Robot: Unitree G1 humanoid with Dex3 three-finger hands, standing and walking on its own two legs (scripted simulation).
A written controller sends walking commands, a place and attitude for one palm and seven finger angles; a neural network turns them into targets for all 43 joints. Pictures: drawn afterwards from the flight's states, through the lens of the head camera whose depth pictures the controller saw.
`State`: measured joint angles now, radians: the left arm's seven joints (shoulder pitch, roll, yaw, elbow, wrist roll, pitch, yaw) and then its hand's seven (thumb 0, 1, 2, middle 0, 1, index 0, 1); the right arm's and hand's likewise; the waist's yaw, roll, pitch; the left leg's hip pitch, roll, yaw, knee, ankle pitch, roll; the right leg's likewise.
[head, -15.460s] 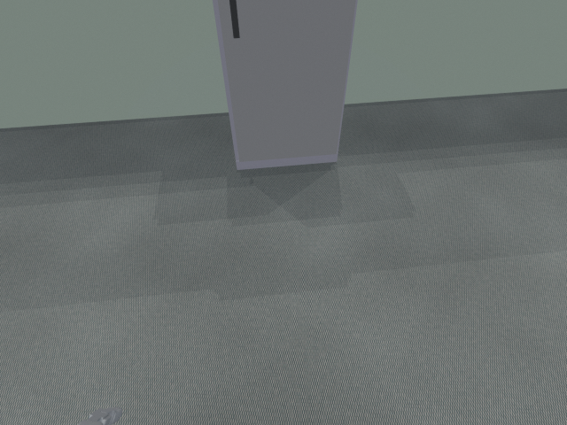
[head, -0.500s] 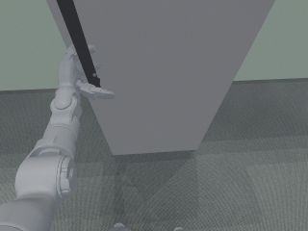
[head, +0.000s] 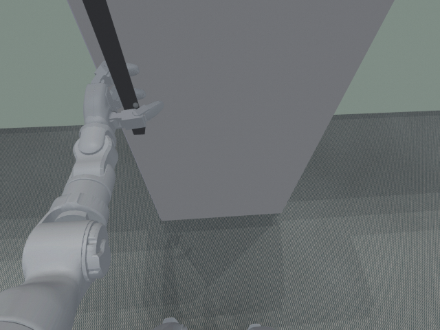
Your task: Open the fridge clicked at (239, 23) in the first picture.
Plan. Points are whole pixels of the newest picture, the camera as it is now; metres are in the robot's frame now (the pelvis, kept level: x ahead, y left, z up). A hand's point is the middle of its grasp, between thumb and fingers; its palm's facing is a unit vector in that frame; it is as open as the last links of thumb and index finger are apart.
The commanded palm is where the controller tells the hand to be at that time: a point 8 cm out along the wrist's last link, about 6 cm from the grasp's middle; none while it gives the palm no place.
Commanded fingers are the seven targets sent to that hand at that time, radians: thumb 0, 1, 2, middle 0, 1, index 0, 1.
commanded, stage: grip the handle and tug to test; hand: left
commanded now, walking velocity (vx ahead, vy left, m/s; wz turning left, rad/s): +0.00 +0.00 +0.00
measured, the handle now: (105, 18) +0.55 +0.15 +0.24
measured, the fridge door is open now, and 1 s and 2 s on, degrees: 0 0 10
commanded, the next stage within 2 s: pull the door a little, standing still in 0.98 s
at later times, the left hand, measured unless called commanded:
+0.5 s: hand (135, 103) +0.50 +0.13 +0.12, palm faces +0.02 -1.00 +0.00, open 5.8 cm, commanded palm +0.47 +0.18 +0.11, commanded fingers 0.00 0.90 0.90 -0.45 -1.40 -0.45 -1.40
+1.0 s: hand (136, 104) +0.50 +0.13 +0.12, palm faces +0.01 -1.00 +0.01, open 5.9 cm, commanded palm +0.44 +0.18 +0.11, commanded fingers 0.00 0.90 0.90 -0.45 -1.40 -0.45 -1.40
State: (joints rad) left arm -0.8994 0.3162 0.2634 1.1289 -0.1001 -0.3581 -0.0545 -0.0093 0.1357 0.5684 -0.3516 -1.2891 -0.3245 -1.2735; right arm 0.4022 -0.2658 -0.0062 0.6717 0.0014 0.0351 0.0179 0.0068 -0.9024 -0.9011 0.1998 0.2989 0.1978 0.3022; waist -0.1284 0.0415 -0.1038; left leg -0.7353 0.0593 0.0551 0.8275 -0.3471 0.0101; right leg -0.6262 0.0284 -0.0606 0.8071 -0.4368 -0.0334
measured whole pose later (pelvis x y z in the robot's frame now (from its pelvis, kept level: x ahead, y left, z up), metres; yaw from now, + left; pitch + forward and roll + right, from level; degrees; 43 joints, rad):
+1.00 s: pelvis +0.03 +0.00 +0.01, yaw -2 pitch +14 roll +0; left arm -0.71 0.29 0.28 0.89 -0.14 -0.28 -0.07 0.01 0.73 0.76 -0.33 -1.40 -0.32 -1.38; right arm 0.40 -0.26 -0.01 0.61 0.01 0.06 0.02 0.01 -0.90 -0.90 0.20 0.30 0.20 0.30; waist -0.11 0.04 -0.12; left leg -0.65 0.07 0.09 0.77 -0.37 0.01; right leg -0.55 0.04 -0.02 0.75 -0.44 -0.03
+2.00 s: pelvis +0.19 +0.01 +0.07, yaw -5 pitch +5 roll -2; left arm 0.42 0.14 -0.08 -0.26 -0.04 -0.13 0.04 -0.04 0.61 0.78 -0.34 -1.32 -0.38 -1.38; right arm 0.18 -0.24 -0.04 0.50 -0.03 -0.03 -0.02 0.01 -0.90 -0.90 0.20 0.30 0.20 0.30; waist 0.00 0.11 0.05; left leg -0.04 0.01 -0.05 0.36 -0.16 -0.01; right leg -0.48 0.07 -0.07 1.13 -0.46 0.00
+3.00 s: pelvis +0.03 -0.24 +0.03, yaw +8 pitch -1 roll +1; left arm 0.31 0.20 0.18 -0.07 -0.06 -0.13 0.17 -0.05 0.63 0.69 -0.35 -1.34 -0.28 -1.37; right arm 0.22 -0.17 0.02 0.61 -0.03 -0.10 -0.05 0.01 -0.90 -0.90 0.20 0.30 0.20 0.30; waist -0.02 0.05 -0.03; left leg -0.29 0.07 -0.04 0.54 -0.23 -0.08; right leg -0.30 0.05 -0.06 0.58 -0.28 -0.03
